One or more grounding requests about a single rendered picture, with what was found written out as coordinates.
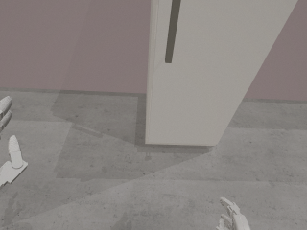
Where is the fridge door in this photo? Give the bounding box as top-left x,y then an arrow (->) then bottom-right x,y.
148,0 -> 298,145

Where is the robot left hand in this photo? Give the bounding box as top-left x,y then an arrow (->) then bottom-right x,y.
0,96 -> 28,190

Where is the handle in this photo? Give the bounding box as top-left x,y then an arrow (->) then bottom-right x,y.
165,0 -> 181,63

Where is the robot right hand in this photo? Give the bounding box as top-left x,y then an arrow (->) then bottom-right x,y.
216,197 -> 251,230

